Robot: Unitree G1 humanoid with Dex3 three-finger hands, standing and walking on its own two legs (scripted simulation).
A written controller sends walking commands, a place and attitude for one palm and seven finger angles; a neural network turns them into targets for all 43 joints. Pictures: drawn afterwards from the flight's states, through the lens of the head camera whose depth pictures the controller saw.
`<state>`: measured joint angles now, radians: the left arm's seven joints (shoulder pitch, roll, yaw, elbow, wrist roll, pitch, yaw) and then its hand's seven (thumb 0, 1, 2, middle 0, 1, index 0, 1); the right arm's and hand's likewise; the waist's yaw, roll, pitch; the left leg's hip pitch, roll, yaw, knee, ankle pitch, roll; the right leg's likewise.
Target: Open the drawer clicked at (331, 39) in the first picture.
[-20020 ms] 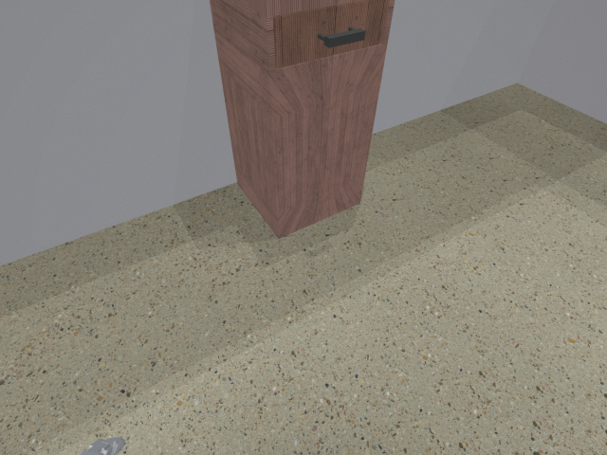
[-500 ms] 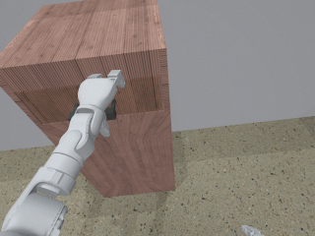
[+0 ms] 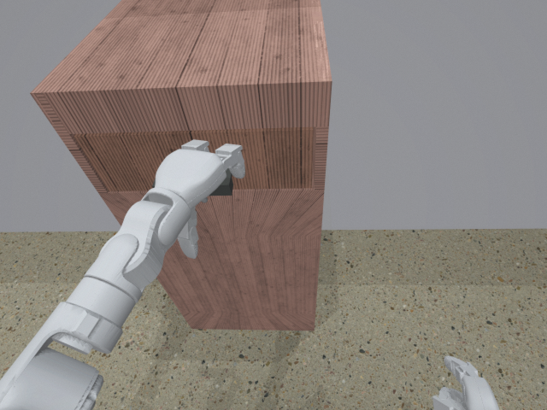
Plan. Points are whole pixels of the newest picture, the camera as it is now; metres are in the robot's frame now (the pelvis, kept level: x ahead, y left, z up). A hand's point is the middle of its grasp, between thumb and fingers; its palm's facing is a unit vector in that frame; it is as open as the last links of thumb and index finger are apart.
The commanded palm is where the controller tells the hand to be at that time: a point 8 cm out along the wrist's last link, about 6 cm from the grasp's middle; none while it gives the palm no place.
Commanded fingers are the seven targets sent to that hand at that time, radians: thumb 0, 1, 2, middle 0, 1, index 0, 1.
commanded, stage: move the hooked fingers above the handle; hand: left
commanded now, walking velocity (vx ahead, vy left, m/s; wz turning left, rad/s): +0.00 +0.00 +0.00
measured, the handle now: (196, 176) +0.48 +0.18 +0.07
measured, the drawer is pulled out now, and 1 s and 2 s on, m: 0.00 0.00 0.00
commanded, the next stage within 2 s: lower the fingers behind the handle in 0.90 s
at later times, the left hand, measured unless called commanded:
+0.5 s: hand (146, 193) +0.40 +0.23 +0.11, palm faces -0.08 -0.04 -1.00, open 13.8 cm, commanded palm +0.39 +0.21 +0.19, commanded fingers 0.00 -0.50 0.30 -0.30 -1.20 -0.30 -1.20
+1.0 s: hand (168, 168) +0.43 +0.20 +0.13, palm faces -0.02 -0.05 -1.00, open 13.5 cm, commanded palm +0.40 +0.22 +0.19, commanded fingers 0.00 -0.50 0.30 -0.30 -1.20 -0.30 -1.20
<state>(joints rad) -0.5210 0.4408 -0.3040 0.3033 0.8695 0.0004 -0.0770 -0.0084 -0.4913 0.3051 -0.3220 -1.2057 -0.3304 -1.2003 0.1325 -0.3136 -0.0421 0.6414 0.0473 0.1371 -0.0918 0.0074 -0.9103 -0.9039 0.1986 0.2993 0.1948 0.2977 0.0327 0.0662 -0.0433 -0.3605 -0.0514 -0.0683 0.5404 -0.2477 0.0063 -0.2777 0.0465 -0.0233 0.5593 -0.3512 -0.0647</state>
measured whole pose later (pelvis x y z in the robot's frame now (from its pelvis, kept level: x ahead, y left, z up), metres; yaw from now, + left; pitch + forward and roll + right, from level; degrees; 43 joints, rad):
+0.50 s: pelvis +0.00 +0.01 +0.00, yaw -3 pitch +3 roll +1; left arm -0.49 0.51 -0.13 0.47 0.92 0.22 -0.07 0.00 -0.49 0.31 -0.34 -1.23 -0.33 -1.21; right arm 0.20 -0.28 0.00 0.64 0.06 0.21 -0.08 0.01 -0.91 -0.90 0.20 0.30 0.20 0.30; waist 0.00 0.06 -0.06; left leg -0.31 -0.04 -0.01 0.48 -0.23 0.02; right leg -0.25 0.05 0.04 0.52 -0.32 -0.05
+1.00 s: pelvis +0.00 +0.01 +0.01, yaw -4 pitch +4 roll +1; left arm -0.62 0.44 -0.15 0.59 0.93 0.23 -0.03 0.00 -0.49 0.31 -0.38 -1.26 -0.36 -1.25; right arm 0.17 -0.23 0.06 0.66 0.06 0.22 -0.06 0.01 -0.91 -0.90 0.20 0.30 0.20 0.30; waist -0.01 0.08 -0.09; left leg -0.32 -0.04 0.00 0.47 -0.23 0.02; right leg -0.26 0.05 0.05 0.51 -0.32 -0.04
